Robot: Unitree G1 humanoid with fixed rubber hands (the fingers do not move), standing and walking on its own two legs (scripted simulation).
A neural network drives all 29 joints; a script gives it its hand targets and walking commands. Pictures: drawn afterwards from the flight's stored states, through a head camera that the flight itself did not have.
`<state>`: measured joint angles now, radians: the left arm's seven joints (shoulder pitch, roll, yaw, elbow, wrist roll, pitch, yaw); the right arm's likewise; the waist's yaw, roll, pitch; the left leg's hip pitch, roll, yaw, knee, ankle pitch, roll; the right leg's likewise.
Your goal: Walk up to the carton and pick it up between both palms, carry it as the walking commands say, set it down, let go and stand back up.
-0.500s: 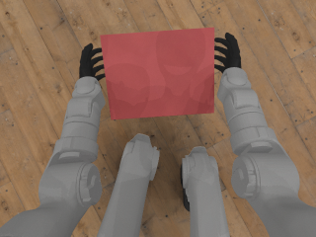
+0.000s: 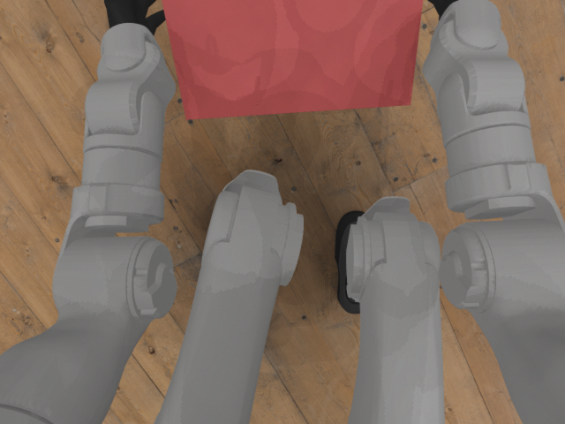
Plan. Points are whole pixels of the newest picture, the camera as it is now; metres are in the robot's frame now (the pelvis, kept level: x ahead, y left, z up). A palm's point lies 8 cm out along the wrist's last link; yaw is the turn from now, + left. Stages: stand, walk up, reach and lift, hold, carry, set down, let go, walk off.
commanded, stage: set down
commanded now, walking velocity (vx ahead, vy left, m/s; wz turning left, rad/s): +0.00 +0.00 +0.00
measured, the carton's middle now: (290, 13) +0.53 +0.09 -0.27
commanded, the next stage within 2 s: none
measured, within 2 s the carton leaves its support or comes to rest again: rests again in 0.70 s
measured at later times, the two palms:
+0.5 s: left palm out of the picture +0.50 +0.24 -0.19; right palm out of the picture +0.57 -0.08 -0.19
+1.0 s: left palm (149, 22) +0.48 +0.24 -0.20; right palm (459, 7) +0.55 -0.09 -0.19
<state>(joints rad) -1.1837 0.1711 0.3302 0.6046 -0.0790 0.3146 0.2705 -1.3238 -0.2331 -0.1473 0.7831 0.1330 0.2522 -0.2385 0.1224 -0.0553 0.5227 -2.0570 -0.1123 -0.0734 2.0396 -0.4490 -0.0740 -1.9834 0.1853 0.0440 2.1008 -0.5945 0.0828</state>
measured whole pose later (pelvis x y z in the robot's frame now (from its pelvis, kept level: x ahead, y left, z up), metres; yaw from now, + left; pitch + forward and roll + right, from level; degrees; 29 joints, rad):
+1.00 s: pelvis +0.04 +0.00 -0.04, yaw -1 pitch +42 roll +1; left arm -1.08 0.21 0.31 0.95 -0.12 0.14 0.11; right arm -1.26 -0.21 -0.12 1.10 0.08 0.10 -0.16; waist 0.12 -0.06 0.10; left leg -2.35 -0.03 -0.02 2.13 -0.52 -0.03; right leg -2.30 0.18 0.05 2.19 -0.63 0.07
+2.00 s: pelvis +0.03 +0.00 -0.04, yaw -1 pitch +40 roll +1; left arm -1.22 0.27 0.29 1.14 -0.13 -0.01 0.05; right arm -1.38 -0.28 -0.06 1.20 0.10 0.02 -0.10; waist 0.13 -0.03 0.24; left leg -2.33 -0.01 -0.01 2.12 -0.49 -0.02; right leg -2.28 0.12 0.03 2.19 -0.60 0.04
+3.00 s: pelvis +0.03 +0.00 +0.04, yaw +0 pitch +37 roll -2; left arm -0.97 0.33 0.26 0.69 -0.20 0.19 0.07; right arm -1.12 -0.36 -0.12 0.79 0.14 0.22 -0.08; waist 0.14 -0.02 0.24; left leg -2.07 -0.03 -0.02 1.94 -0.51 0.00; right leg -1.99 0.06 0.00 1.99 -0.64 0.02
